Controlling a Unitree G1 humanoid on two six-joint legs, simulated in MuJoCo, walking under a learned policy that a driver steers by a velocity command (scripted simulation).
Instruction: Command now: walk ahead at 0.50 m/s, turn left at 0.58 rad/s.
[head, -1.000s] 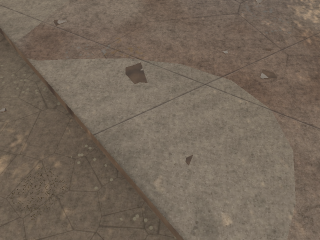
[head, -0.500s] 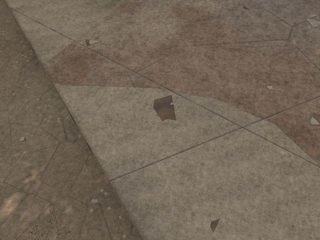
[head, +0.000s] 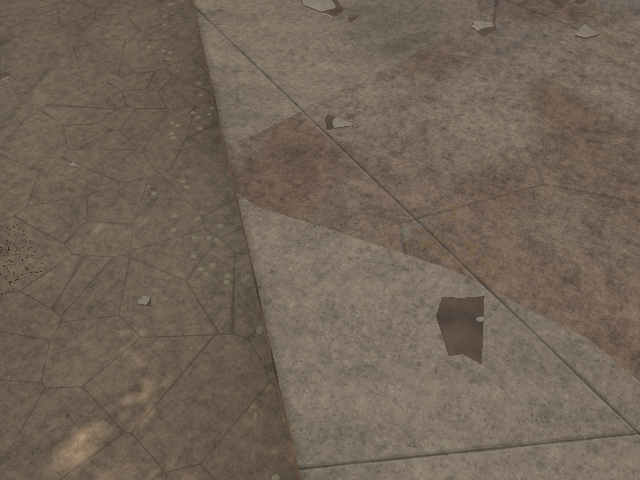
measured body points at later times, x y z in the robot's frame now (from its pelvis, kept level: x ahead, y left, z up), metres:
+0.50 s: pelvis +0.30 -0.02 +0.06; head +0.32 -0.02 +0.51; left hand +0.32 +0.25 -0.07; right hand +0.44 -0.26 -0.06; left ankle +0.27 +0.11 -0.59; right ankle +0.31 -0.08 -0.66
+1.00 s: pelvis +0.58 +0.06 +0.00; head +0.60 +0.08 +0.45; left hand +0.65 +0.32 -0.13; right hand +0.68 -0.19 -0.11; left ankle +0.60 +0.15 -0.73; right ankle +0.49 -0.06 -0.52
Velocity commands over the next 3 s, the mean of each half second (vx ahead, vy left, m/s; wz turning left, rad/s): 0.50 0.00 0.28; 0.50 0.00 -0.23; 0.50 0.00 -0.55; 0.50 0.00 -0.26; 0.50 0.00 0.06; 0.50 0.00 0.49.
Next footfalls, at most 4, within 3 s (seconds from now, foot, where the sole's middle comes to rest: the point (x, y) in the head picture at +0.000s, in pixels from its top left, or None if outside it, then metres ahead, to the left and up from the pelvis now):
0.30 right None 0.35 -0.08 -0.70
0.84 left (255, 415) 0.64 0.15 -0.77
1.32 right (360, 307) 0.88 -0.09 -0.70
1.86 left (353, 201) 1.22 -0.09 -0.70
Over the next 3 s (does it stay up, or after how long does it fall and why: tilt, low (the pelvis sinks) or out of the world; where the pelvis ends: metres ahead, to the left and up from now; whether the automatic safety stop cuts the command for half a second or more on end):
stays up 1.57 -0.33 0.05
